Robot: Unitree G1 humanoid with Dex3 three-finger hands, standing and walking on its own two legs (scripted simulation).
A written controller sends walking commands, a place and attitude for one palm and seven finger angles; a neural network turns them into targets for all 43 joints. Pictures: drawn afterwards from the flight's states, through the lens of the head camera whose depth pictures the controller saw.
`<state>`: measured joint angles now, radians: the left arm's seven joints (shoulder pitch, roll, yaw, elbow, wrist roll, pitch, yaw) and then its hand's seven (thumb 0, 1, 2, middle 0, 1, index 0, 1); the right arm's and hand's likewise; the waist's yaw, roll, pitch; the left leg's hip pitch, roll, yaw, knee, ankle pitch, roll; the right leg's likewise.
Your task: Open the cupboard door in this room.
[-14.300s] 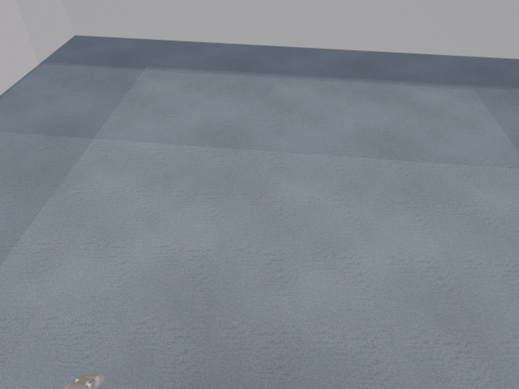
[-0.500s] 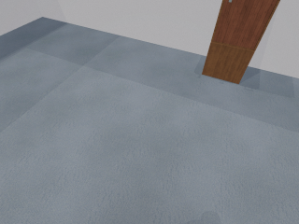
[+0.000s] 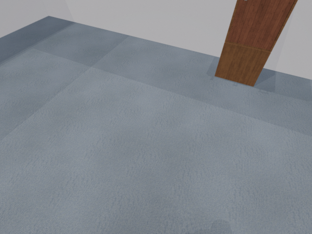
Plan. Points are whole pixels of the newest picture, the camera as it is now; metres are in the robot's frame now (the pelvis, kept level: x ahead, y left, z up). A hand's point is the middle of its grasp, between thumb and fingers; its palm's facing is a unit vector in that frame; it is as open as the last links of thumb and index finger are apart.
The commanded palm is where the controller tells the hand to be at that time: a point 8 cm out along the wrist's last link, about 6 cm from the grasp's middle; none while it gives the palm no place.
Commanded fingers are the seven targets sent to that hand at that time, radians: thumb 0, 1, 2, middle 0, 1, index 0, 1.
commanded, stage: stand and wait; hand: left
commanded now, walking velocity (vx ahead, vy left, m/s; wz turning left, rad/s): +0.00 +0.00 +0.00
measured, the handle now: out of the picture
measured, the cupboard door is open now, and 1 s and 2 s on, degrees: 0 0 0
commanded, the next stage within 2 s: turn or walk to find it in 0.52 s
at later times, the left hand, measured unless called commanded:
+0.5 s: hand out of the picture +0.01 +0.16 -0.17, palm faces +0.02 -0.98 -0.19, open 7.4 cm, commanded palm none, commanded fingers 0.00 0.90 0.90 -0.20 -0.30 -0.20 -0.30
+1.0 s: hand out of the picture +0.01 +0.17 -0.17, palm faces +0.06 -0.98 -0.21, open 7.4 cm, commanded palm none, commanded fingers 0.00 0.90 0.90 -0.20 -0.30 -0.20 -0.30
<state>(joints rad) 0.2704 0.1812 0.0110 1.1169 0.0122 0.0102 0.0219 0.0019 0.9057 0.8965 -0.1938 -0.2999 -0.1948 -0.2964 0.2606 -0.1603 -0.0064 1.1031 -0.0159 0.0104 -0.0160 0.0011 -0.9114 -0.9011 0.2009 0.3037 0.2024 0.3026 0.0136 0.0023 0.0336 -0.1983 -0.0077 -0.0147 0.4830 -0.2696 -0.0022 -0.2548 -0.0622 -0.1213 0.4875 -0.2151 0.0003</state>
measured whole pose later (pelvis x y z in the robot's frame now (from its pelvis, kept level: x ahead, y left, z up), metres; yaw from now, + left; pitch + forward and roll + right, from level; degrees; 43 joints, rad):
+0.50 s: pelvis +0.01 -0.01 +0.00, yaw -1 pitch -2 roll +0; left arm 0.26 0.16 0.00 1.14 0.01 -0.01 0.02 0.00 0.91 0.90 -0.20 -0.30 -0.20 -0.30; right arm 0.29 -0.15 0.00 1.14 -0.01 -0.01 -0.03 0.00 -0.91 -0.90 0.20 0.30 0.20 0.30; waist 0.01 0.00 0.04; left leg -0.12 0.01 0.00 0.41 -0.25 -0.02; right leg -0.19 -0.04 -0.11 0.42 -0.20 -0.01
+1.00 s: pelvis +0.00 -0.02 +0.00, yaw +1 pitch -2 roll +0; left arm 0.24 0.18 0.01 1.12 0.01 0.01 0.02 0.00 0.90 0.90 -0.20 -0.30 -0.20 -0.30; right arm 0.26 -0.17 0.00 1.11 -0.02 0.00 -0.02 0.00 -0.91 -0.90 0.20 0.30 0.20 0.30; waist 0.01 0.01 0.04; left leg -0.17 0.01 -0.04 0.45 -0.25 -0.03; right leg -0.22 -0.04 -0.15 0.46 -0.21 -0.02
